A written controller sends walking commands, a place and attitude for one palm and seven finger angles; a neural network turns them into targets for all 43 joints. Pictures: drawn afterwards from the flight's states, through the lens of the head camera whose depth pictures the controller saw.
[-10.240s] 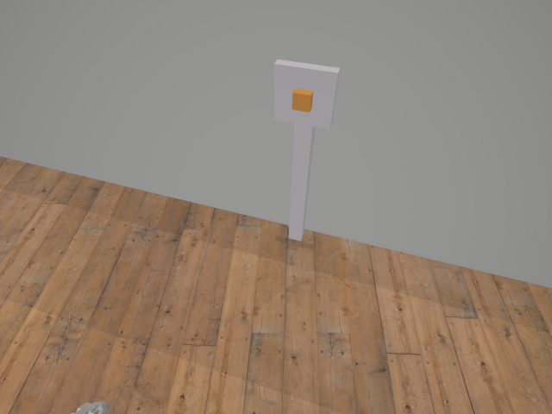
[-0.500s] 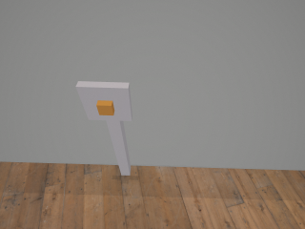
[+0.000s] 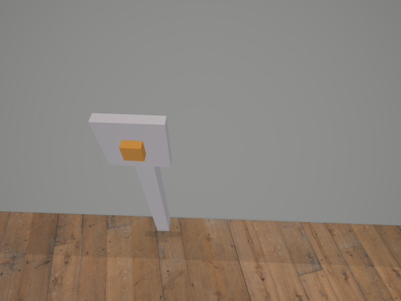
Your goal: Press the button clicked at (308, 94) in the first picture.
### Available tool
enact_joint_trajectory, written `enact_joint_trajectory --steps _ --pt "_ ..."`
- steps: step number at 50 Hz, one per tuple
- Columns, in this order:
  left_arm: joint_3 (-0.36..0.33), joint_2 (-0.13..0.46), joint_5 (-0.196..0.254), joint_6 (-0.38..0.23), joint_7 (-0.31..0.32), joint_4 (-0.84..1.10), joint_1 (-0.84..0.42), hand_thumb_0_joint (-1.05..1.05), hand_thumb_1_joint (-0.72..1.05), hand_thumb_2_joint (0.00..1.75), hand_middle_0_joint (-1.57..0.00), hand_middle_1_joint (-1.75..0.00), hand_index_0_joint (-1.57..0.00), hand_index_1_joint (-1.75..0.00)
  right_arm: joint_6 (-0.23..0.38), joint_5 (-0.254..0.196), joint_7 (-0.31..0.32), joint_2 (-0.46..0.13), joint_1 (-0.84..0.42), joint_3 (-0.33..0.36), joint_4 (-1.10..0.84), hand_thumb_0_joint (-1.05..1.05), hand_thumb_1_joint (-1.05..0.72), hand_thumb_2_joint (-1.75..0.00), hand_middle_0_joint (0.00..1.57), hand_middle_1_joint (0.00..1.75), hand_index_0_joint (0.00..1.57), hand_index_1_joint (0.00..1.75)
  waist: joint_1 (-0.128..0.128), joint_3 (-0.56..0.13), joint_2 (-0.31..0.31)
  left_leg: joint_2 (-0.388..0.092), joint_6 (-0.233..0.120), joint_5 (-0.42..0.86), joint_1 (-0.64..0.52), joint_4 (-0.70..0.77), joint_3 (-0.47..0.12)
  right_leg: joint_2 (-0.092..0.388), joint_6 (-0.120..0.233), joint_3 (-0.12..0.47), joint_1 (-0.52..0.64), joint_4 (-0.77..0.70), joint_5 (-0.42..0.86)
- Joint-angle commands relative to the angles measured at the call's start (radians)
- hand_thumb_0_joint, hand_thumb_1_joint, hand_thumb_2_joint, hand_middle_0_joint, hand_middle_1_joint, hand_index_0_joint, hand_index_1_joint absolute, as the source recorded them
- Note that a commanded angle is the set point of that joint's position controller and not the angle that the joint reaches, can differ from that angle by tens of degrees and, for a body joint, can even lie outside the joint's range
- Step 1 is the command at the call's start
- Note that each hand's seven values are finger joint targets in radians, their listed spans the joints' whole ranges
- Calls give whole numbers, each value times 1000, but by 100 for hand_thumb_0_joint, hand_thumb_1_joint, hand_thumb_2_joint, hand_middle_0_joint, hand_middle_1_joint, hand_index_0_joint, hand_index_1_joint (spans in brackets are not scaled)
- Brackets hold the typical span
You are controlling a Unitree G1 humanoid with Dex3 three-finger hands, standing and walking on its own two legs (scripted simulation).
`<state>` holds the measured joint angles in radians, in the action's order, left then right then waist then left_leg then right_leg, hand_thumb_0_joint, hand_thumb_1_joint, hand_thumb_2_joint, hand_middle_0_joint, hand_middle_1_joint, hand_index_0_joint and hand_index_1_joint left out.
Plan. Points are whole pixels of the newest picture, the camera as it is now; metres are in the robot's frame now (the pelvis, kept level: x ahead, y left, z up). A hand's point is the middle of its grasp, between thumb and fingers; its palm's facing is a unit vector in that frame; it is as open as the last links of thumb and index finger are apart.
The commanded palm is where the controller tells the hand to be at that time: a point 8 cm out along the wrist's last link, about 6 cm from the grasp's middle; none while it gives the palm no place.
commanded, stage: come to a stop and stand still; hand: left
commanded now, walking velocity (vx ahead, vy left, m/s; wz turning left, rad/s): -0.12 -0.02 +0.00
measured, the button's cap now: (133, 149) +0.46 +0.21 -0.04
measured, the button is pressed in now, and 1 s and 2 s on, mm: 0 0 0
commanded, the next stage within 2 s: look again from close up in 0.72 s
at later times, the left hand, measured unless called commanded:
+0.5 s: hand out of the picture +0.00 +0.15 -0.18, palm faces +0.04 -0.98 -0.20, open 7.3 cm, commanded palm none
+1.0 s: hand out of the picture -0.09 +0.16 -0.18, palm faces +0.02 -0.98 -0.18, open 7.4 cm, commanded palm none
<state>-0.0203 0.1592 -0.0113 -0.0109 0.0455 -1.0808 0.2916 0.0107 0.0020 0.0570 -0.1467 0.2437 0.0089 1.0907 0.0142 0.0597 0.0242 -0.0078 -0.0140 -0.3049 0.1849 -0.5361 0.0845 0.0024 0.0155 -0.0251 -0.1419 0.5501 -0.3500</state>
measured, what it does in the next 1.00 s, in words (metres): shifts its weight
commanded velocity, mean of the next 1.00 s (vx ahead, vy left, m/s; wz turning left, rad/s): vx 0.00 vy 0.00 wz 0.00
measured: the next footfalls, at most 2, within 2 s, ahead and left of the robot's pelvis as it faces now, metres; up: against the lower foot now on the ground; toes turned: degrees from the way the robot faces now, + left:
none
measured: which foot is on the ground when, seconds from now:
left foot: down 0.00-1.00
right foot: down 0.00-1.00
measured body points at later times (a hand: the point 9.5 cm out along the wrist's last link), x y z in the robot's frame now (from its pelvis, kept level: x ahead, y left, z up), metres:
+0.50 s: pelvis -0.04 -0.03 -0.01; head -0.03 -0.02 +0.44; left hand -0.01 +0.21 -0.16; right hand -0.01 -0.26 -0.16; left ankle -0.03 +0.11 -0.74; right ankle -0.07 -0.10 -0.74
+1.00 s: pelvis -0.05 +0.00 +0.00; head -0.04 -0.01 +0.45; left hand -0.09 +0.21 -0.16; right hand -0.06 -0.21 -0.17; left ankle -0.03 +0.11 -0.74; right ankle -0.07 -0.10 -0.74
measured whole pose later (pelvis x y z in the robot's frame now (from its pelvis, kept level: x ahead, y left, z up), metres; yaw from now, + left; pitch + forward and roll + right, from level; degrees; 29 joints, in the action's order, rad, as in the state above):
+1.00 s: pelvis -0.05 +0.00 +0.00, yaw +0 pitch -1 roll -1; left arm 0.02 0.12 -0.02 -0.03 0.04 -1.12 0.35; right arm 0.00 0.01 0.02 -0.15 0.31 -0.01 1.07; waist -0.01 0.04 -0.03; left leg -0.03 -0.01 -0.27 0.27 -0.55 0.04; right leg -0.01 0.03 -0.08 -0.19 0.50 -0.30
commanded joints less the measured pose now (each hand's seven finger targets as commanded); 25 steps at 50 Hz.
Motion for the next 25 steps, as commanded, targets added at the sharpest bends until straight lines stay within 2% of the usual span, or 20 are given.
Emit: enact_joint_trajectory --steps 1,3,5,7,8,9,10,11,12,13,14,15,16,17,18,20,22,23,24,25 --pt "-38 135 -5 -5 16 54 102 0 90 90 -20 -30 -20 -30 4 9 2 -112 90 45 -51 0 -90 -90 20 30 20 30 -14 -137 15 -88 -20 697 -70 -50 -22 133 14 48 18 54 895" --pt "-36 121 -7 -2 14 74 79 0 90 90 -20 -30 -20 -30 4 12 -2 -108 86 49 -58 0 -90 -90 20 30 20 30 -18 -126 10 -93 -25 694 -85 -43 -22 122 10 42 -27 72 831" --pt "-37 108 -9 -1 11 97 45 0 90 90 -20 -30 -20 -30 6 15 -4 -110 103 54 -58 0 -90 -90 20 30 20 30 -34 -93 -30 -120 -46 762 -122 -13 -44 94 -2 25 -105 106 645" --pt "-33 78 -8 2 8 130 -6 0 90 90 -20 -30 -20 -30 15 16 -8 -117 112 50 -53 0 -90 -90 20 30 20 30 -40 -45 -111 -195 -110 907 -168 59 -122 43 -16 0 -211 138 144" --pt "-30 69 -8 3 6 141 -24 0 90 90 -20 -30 -20 -30 18 17 -10 -126 103 49 -54 0 -90 -90 20 30 20 30 -38 -20 -136 -229 -141 979 -207 78 -153 30 -15 3 -262 129 -43" --pt "-31 78 -8 4 5 147 -30 0 90 90 -20 -30 -20 -30 20 18 -9 -133 101 46 -58 0 -90 -90 20 30 20 30 -34 -11 -134 -240 -154 986 -196 80 -169 40 -10 15 -249 94 -91" --pt "-36 89 -8 3 2 143 -7 0 90 90 -20 -30 -20 -30 20 17 -8 -142 83 42 -63 0 -90 -90 20 30 20 30 -12 -34 -109 -226 -139 932 -150 66 -154 45 -2 15 -168 17 -30" --pt "-38 104 -8 -1 -1 130 40 0 90 90 -20 -30 -20 -30 21 13 -8 -152 50 39 -73 0 -90 -90 20 30 20 30 19 -66 -89 -193 -104 795 -98 40 -132 54 2 16 -73 -80 139" --pt "-38 134 -8 -10 -2 113 69 0 90 90 -20 -30 -20 -30 21 9 -10 -140 38 35 -79 0 -90 -90 20 30 20 30 20 -101 -22 -139 -54 564 -21 18 -101 99 16 73 19 -110 415" --pt "-44 170 -9 -19 4 100 91 0 90 90 -20 -30 -20 -30 13 7 -10 -116 35 31 -80 0 -90 -90 20 30 20 30 20 -118 85 -82 -10 335 65 -26 -55 181 29 135 106 -94 761" --pt "-48 187 -7 -19 9 77 110 0 90 90 -20 -30 -20 -30 1 7 -12 -88 12 25 -78 0 -90 -90 20 30 20 30 37 -120 143 -32 18 -46 173 -99 -24 263 47 177 187 -88 1020" --pt "-39 188 -8 -17 11 66 112 0 90 90 -20 -30 -20 -30 -9 4 -13 -79 -19 28 -78 0 -90 -90 20 30 20 30 46 -109 220 -26 17 -239 215 -189 -40 294 73 194 188 -87 1135" --pt "-29 179 -11 -18 10 76 78 0 90 90 -20 -30 -20 -30 -13 1 -12 -102 -18 34 -71 0 -90 -90 20 30 20 30 32 -76 212 -40 12 -240 200 -242 -78 301 120 188 107 -115 1028" --pt "-25 180 -13 -18 6 92 26 0 90 90 -20 -30 -20 -30 -14 0 -15 -99 -16 34 -64 0 -90 -90 20 30 20 30 11 -56 148 -41 13 -207 178 -254 -84 285 174 174 58 -135 897" --pt "-28 183 -15 -17 6 105 -9 0 90 90 -20 -30 -20 -30 -12 2 -20 -93 -12 31 -58 0 -90 -90 20 30 20 30 -1 -37 108 -39 15 -181 166 -212 -69 262 185 154 39 -141 828" --pt "-26 182 -10 -16 2 109 -24 0 90 90 -20 -30 -20 -30 -10 4 -26 -79 8 24 -43 0 -90 -90 20 30 20 30 -14 -30 99 -39 19 -81 90 -94 -48 221 166 129 -30 -154 655" --pt "-18 157 0 -11 -4 102 -37 0 90 90 -20 -30 -20 -30 -8 7 -27 -65 64 15 -14 0 -90 -90 20 30 20 30 -39 -20 63 -51 18 88 -53 59 -48 175 107 106 -150 -168 366" --pt "-13 133 0 -7 -8 100 -33 0 90 90 -20 -30 -20 -30 -3 9 -27 -75 73 13 -5 0 -90 -90 20 30 20 30 -36 0 -4 -84 5 177 -80 98 -84 131 71 90 -192 -168 237" --pt "-12 108 2 -2 -9 98 -13 0 90 90 -20 -30 -20 -30 1 14 -25 -92 67 9 -10 0 -90 -90 20 30 20 30 -19 28 -78 -131 -19 204 -21 138 -134 91 35 71 -178 -177 144" --pt "-11 104 0 3 -8 84 1 0 90 90 -20 -30 -20 -30 2 14 -26 -95 44 7 -8 0 -90 -90 20 30 20 30 -5 40 -117 -140 -29 167 49 163 -157 74 21 62 -121 -188 83"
